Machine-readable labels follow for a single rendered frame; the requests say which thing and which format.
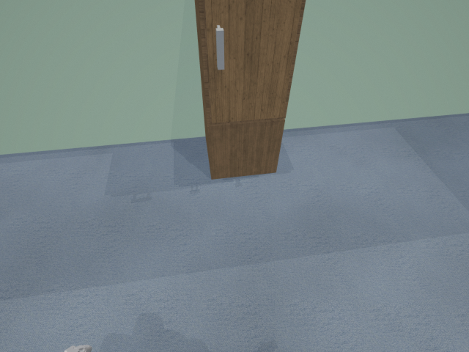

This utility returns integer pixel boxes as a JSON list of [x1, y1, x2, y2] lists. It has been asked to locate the handle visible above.
[[216, 25, 224, 70]]

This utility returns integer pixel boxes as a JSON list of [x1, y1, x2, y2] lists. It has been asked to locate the cupboard door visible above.
[[205, 0, 302, 123]]

